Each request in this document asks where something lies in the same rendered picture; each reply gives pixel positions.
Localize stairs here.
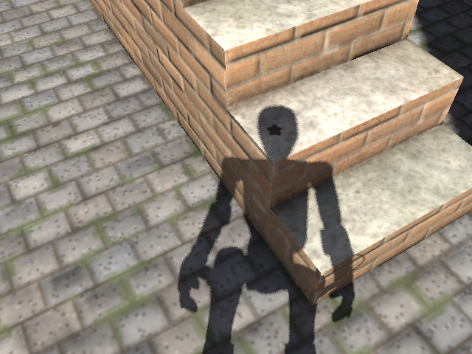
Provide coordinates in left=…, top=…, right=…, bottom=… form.
left=89, top=0, right=472, bottom=305

